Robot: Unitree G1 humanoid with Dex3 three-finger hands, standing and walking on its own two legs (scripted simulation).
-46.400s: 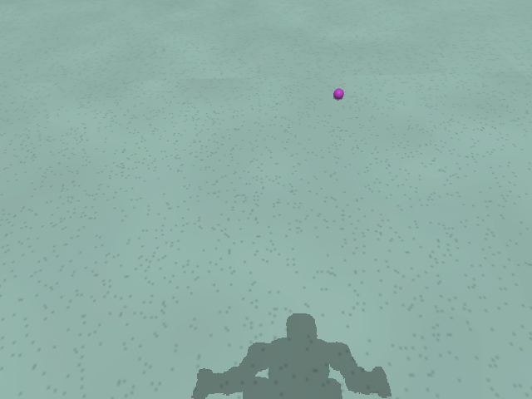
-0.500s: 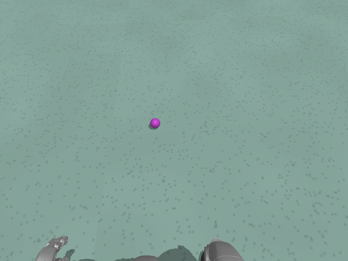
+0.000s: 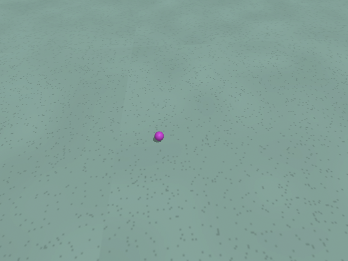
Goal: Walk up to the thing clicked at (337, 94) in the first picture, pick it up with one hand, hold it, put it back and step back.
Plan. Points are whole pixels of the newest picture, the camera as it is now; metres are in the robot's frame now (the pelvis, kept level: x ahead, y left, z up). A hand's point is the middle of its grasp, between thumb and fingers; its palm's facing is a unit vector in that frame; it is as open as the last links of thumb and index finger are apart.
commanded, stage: step back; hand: left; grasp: from above
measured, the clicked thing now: (159, 136) +1.05 +0.19 -0.73
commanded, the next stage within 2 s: stand in 0.58 s
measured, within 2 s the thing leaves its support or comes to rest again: neither
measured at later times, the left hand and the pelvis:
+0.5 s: hand out of the picture +0.15 +0.27 -0.14, palm faces +0.02 -0.93 -0.36, open 7.4 cm; pelvis +0.04 +0.01 +0.00, yaw -1 degrees
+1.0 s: hand out of the picture +0.09 +0.25 -0.14, palm faces -0.02 -0.94 -0.33, open 7.4 cm; pelvis +0.01 +0.00 +0.02, yaw -1 degrees
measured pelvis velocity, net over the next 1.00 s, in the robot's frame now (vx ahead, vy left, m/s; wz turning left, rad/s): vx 0.01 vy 0.00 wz -0.02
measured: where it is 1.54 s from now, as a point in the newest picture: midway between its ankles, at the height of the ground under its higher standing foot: outside the picture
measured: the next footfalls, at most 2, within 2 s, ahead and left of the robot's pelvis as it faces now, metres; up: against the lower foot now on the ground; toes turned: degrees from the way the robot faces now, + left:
none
